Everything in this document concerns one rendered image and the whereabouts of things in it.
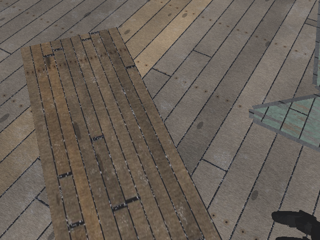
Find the right robot hand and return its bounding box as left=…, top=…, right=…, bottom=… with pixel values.
left=271, top=210, right=320, bottom=240

